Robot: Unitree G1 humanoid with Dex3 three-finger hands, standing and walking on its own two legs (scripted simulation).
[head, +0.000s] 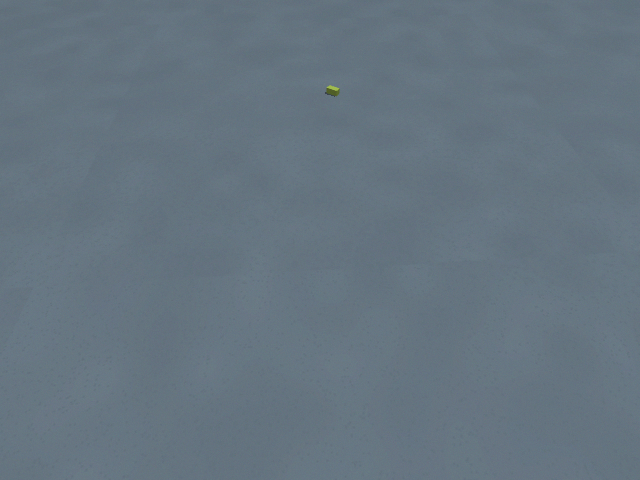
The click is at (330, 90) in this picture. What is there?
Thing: small brick
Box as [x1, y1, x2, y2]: [327, 85, 339, 95]
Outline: 327,87 328,93 334,95 339,93 339,88 330,85
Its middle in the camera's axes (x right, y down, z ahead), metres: +0.07 -0.96 +2.38
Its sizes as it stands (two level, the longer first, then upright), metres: 0.073 0.036 0.035
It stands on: the floor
